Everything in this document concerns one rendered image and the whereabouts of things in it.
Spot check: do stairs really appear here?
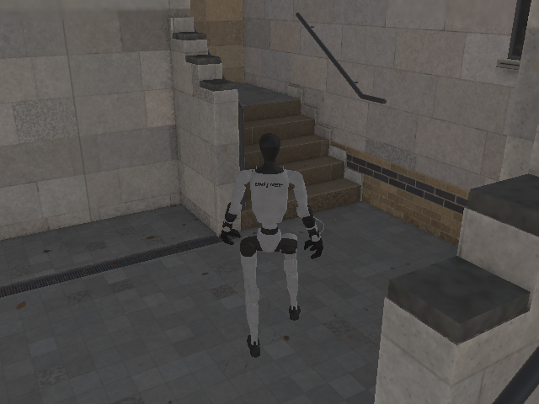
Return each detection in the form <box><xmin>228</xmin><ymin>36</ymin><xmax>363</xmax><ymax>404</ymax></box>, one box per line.
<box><xmin>238</xmin><ymin>99</ymin><xmax>361</xmax><ymax>231</ymax></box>

